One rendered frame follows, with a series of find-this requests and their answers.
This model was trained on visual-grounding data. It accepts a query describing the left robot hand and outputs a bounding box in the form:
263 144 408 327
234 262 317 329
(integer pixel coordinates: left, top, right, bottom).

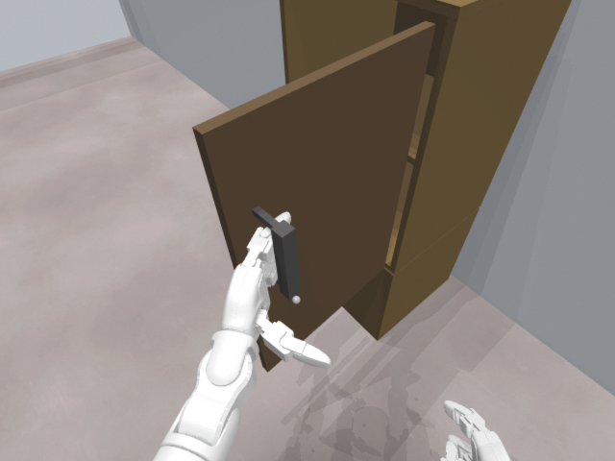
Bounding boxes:
221 212 331 369

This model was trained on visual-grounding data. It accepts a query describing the right robot hand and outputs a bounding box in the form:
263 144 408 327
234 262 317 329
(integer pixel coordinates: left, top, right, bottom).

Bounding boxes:
440 400 511 461

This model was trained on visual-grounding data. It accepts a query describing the cupboard door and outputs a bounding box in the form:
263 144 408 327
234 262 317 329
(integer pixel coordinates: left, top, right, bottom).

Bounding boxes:
192 21 436 373

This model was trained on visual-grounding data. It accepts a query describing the handle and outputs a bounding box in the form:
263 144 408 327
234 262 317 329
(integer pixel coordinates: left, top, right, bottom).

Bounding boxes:
252 206 300 300

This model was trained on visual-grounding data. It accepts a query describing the robot left forearm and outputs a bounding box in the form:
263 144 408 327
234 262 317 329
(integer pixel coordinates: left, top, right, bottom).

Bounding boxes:
153 329 259 461

